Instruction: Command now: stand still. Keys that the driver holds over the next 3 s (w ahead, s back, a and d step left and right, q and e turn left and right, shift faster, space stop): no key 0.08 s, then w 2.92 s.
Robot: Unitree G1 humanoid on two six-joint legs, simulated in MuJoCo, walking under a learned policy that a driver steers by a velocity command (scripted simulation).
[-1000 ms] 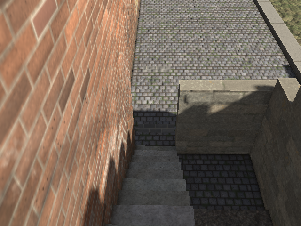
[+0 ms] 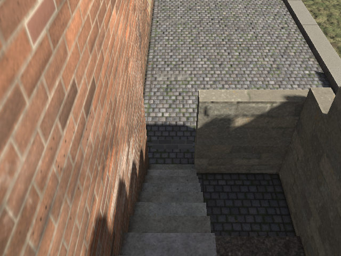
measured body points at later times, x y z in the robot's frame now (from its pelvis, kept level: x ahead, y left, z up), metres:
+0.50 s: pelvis +0.07 +0.05 -0.04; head +0.04 +0.08 +0.41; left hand +0.01 +0.30 -0.20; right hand +0.12 -0.23 -0.16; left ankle +0.07 +0.14 -0.72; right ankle -0.04 -0.05 -0.74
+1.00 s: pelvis +0.26 +0.10 -0.24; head +0.30 +0.13 +0.21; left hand +0.32 +0.34 -0.38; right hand +0.33 -0.12 -0.36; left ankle +0.24 +0.20 -0.77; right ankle +0.22 +0.00 -0.94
